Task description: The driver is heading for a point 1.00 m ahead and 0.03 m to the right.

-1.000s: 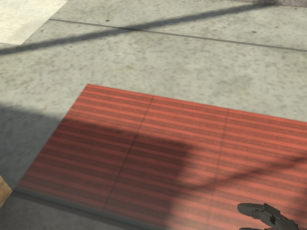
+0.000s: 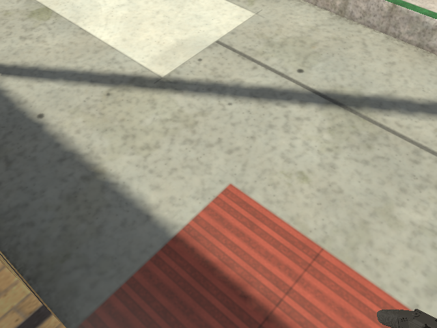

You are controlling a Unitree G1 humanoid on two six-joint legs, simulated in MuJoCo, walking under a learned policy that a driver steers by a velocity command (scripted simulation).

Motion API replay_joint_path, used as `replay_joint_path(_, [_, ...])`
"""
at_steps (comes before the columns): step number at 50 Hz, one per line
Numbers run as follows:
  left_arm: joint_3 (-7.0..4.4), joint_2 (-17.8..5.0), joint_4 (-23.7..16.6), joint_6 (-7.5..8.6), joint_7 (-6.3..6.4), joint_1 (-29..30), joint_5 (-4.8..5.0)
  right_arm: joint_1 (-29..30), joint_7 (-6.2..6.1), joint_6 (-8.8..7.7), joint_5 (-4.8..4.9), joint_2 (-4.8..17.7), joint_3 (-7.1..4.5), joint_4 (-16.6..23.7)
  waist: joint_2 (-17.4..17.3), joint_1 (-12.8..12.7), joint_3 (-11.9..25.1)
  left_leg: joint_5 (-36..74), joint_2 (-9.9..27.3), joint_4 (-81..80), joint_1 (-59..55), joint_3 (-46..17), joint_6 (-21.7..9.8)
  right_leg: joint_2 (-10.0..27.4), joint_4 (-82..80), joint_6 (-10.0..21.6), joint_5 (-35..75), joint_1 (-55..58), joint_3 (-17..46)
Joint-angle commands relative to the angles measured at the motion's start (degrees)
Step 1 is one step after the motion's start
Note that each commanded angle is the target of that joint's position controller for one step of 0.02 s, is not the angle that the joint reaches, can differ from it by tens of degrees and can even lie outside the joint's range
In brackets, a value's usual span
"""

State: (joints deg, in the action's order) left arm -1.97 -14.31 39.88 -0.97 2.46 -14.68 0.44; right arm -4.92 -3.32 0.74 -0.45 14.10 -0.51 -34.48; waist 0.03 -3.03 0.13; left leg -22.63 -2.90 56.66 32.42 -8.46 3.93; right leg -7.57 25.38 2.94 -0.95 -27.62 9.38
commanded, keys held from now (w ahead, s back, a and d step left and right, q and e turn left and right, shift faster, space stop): e+shift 0.10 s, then shift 0.32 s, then w+shift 0.04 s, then w+q+shift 0.50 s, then w+shift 0.04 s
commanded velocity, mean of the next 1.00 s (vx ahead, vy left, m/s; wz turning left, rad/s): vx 0.37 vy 0.00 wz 0.08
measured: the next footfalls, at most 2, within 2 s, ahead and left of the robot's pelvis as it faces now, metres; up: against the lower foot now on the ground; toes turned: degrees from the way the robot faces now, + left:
left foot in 0.14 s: +0.08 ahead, +0.13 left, +0.00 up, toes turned -16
right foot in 0.50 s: -0.07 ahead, -0.12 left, +0.00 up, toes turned -13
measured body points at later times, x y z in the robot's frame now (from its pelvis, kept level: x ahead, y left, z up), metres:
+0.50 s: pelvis -0.02 -0.01 +0.00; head -0.02 +0.00 +0.45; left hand +0.19 +0.19 -0.10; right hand +0.04 -0.29 -0.09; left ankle +0.04 +0.14 -0.72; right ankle -0.10 -0.11 -0.73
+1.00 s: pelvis +0.19 -0.03 -0.03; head +0.21 -0.04 +0.42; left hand +0.10 +0.23 -0.15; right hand +0.39 -0.27 -0.13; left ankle +0.28 +0.01 -0.73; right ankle -0.09 -0.12 -0.70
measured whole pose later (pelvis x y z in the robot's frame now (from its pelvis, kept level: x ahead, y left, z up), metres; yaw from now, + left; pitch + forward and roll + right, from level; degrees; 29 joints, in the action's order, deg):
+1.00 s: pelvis +0.19 -0.03 -0.03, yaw +7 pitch +2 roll +1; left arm -1.9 -13.2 53.5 3.5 3.2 -30.2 -2.1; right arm -8.0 4.2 0.6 -1.1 15.7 -3.7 -39.2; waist -0.8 -0.3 0.2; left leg -15.2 -4.8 39.9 29.9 11.1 -12.6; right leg 3.4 28.7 -2.1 -26.0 13.4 -18.6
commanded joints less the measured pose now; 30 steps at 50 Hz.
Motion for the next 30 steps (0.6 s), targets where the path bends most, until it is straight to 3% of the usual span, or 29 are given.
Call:
replay_joint_path(1, [-3.63, -10.2, -6.4, 0.12, 1.07, 5.1, 0.41, -5.4, -1.10, 0.19, 0.35, 4.2, -1.45, 1.7, 9.9, 3.5, 9.5, 2.0, -2.3, -8.6, -5.7, 1.9, -0.2, 10.6, -10.2, 5.9, -21.9, 7.6, 20.2])
replay_joint_path(5, [-4.94, -10.0, -7.0, -1.24, 1.23, 3.8, 0.62, -6.4, -0.04, -0.71, 1.44, 5.4, -2.34, 0.5, 12.9, 3.0, 7.4, 4.1, -3.3, -22.7, -13.5, 1.8, -3.1, 9.6, -11.5, 3.9, -27.6, 6.9, 24.0])
replay_joint_path(6, [-4.97, -9.5, -7.4, -1.61, 1.24, 4.5, 0.77, -10.0, 0.35, -0.98, 1.61, 5.6, -2.66, -1.0, 13.0, 4.5, 7.9, 6.8, -2.0, -28.9, -18.3, 2.7, -4.6, 8.8, -10.5, 2.7, -28.4, 6.1, 22.7])
replay_joint_path(7, [-4.66, -8.2, -7.3, -1.73, 1.08, 3.4, 0.94, -12.1, 0.50, -1.06, 0.96, 7.3, -3.33, -1.8, 11.3, 4.8, 8.8, 8.2, 2.6, -33.8, -25.2, 1.3, -6.9, 6.2, -6.6, 0.6, -30.5, 2.3, 19.7])
replay_joint_path(8, [-4.34, -6.5, -8.4, -1.57, 1.08, 4.9, 1.32, -12.0, 0.63, -1.03, -1.40, 11.3, -4.39, -1.5, -3.2, 4.3, 8.1, 4.9, 14.8, -38.2, -27.2, -12.9, -14.0, 0.1, 8.1, -1.4, -34.2, -6.6, 9.4])
replay_joint_path(9, [-4.85, -8.1, -9.1, -0.16, 0.37, 5.1, 1.01, -6.0, 0.95, -1.25, -4.01, 11.4, -4.77, 0.5, -20.8, 2.5, 4.5, 13.8, 25.0, -43.0, -21.9, -26.4, -20.5, -3.3, 25.9, -3.2, -33.9, -14.6, 0.0])
replay_joint_path(10, [-5.68, -11.3, -6.6, 0.44, -0.05, 2.2, -0.10, -1.4, 0.27, -1.55, -3.92, 7.1, -3.73, 2.9, -15.7, 1.0, 5.1, 15.2, 24.6, -41.7, -18.6, -23.7, -20.3, 0.0, 38.2, -4.9, -30.2, -12.6, 1.8])
replay_joint_path(11, [-5.57, -11.3, -4.5, 0.01, -0.26, 0.5, -0.30, 2.0, -0.24, -1.56, -2.44, 4.7, -3.05, 4.1, -8.8, -0.3, 4.1, 16.6, 19.6, -39.4, -15.4, -15.2, -16.3, 0.0, 43.5, -5.2, -26.0, -9.7, 0.8])
replay_joint_path(12, [-4.75, -9.1, -3.3, -0.71, -0.08, -0.9, -0.97, 2.9, -0.36, -1.56, -0.92, 4.2, -2.69, 4.4, -5.0, -0.6, 3.9, 18.3, 16.0, -38.0, -14.4, -10.7, -14.0, -0.1, 48.7, -5.8, -23.0, -8.2, -0.7])
replay_joint_path(13, [-3.90, -7.1, -3.2, -1.17, -0.08, -1.5, -1.04, 1.9, -0.36, -1.55, -0.10, 4.5, -2.37, 4.1, -3.9, 0.0, 2.9, 21.7, 15.1, -37.6, -13.5, -8.9, -14.4, -0.1, 53.3, -6.6, -21.6, -8.1, -1.2])
replay_joint_path(14, [-3.13, -5.7, -3.6, -1.36, -0.15, -0.8, -0.67, 0.7, -0.32, -1.42, -0.20, 4.8, -2.19, 3.9, -3.6, 0.3, 2.4, 23.3, 13.9, -37.4, -13.3, -6.7, -14.6, 0.3, 53.7, -7.1, -20.3, -8.0, -2.5])
replay_joint_path(16, [-1.82, -4.4, -5.6, -1.19, 0.01, 3.7, -0.04, -2.7, -0.26, -0.88, -0.37, 4.6, -2.25, 3.2, -6.3, 2.7, 2.6, 22.5, 12.2, -36.6, -18.3, -4.5, -14.8, 2.1, 44.4, -8.0, -18.8, -9.3, -4.8])
replay_joint_path(19, [-0.05, -1.9, -7.5, -0.54, -0.64, 7.7, -0.32, -6.5, -0.31, 0.09, 0.15, 7.2, -3.15, 1.8, -12.1, 5.3, 4.3, 19.2, 12.4, -35.9, -20.4, -4.1, -15.4, 6.0, 25.1, -8.0, -23.4, -0.8, -8.9])
replay_joint_path(21, [-0.50, -3.5, -6.8, -0.30, -1.42, 6.2, 0.13, -9.7, -0.04, 0.71, 0.58, 9.0, -3.73, 0.7, -14.7, 6.2, 3.9, 19.5, 14.1, -34.8, -20.4, -6.3, -16.2, 5.6, 14.9, -7.1, -24.0, 4.7, -10.7])
replay_joint_path(22, [-0.66, -6.2, -3.5, 1.60, -5.08, 0.5, -2.89, -6.0, 0.93, -2.60, 0.54, 12.0, -4.98, 2.0, -3.7, 5.2, 0.8, -12.1, 17.0, -39.5, -11.3, -11.3, -13.8, 4.9, 12.1, -6.8, -23.3, 8.3, -14.2])
replay_joint_path(23, [-1.70, -6.1, -2.3, 3.39, -6.34, -3.7, -2.85, -5.2, 2.07, -3.67, -0.11, 13.8, -5.00, 0.7, -5.3, 1.8, 0.2, -26.3, 16.8, -40.9, -1.0, -12.5, -12.3, 4.8, 9.2, -5.8, -20.0, 21.3, -13.0])
replay_joint_path(24, [-2.44, -7.3, -1.9, 5.13, -6.59, -7.0, -3.34, -5.8, 2.39, -3.95, -1.01, 12.8, -4.85, -0.7, -5.7, -0.8, -0.8, -28.9, 14.5, -36.9, 3.7, -12.0, -12.4, 4.9, 5.7, -3.9, -20.8, 26.6, -12.2])
replay_joint_path(25, [-2.79, -7.1, -0.4, 6.69, -5.89, -13.2, -4.43, -5.4, 2.16, -4.21, -1.56, 7.6, -3.37, -0.8, -2.6, -4.4, 1.4, -25.2, 10.9, -25.6, 11.7, -11.3, -10.9, 9.5, 3.5, -0.2, -20.3, 36.6, -7.7])
replay_joint_path(26, [-3.03, -8.6, 2.5, 8.18, -4.71, -22.5, -5.35, -5.3, 2.37, -4.93, -0.74, -1.3, -0.86, 0.3, 7.6, -7.0, 4.6, -12.5, 2.4, 0.1, 23.0, -3.3, -6.9, 23.8, -2.2, 11.1, -29.1, 43.8, 8.3])
replay_joint_path(27, [-1.96, -9.7, 0.1, 9.35, -4.65, -14.3, -7.37, -3.5, 3.13, -6.31, -3.55, -4.4, 0.26, 3.3, 10.6, -3.6, -5.7, -1.0, -1.9, 6.0, 46.5, -10.3, -4.9, 36.3, -13.5, 21.5, -42.4, 40.0, 38.7])
replay_joint_path(28, [-0.97, -5.9, -0.4, 9.56, -4.13, -7.9, -7.05, 1.6, 3.39, -6.96, -1.93, -0.5, -0.52, 1.4, 4.6, -2.4, -8.3, 10.6, 1.2, 10.7, 50.6, -11.4, -6.4, 35.1, -17.4, 16.9, -45.0, 38.3, 35.6])
replay_joint_path(29, [-0.61, -5.3, -0.8, 9.41, -4.46, -1.6, -4.27, -0.8, 3.02, -7.05, -1.44, 2.7, -1.86, -0.7, 6.1, 1.3, -4.5, 15.5, 1.6, 16.3, 44.8, -6.2, -5.6, 31.5, -15.7, 13.1, -39.2, 33.6, 25.4])
replay_joint_path(30, [0.83, -2.0, -1.2, 9.52, -4.88, 1.5, -3.23, -2.5, 2.99, -6.77, -1.60, 4.1, -2.34, -2.1, 5.4, 3.4, -1.7, 18.8, 2.0, 20.3, 38.6, -4.3, -5.1, 28.1, -15.4, 10.2, -32.9, 28.2, 15.4])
